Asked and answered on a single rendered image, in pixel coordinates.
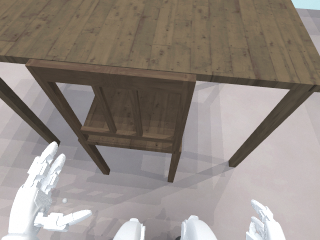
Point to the chair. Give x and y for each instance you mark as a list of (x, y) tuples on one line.
[(132, 108)]

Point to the table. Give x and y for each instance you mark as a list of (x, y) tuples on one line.
[(261, 43)]

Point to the robot left hand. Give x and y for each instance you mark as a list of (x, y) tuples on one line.
[(25, 216)]

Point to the left robot shin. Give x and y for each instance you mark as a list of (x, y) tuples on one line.
[(134, 219)]

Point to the robot right thigh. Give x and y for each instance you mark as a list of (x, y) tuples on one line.
[(195, 229)]

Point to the robot right hand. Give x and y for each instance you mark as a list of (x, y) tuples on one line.
[(270, 230)]

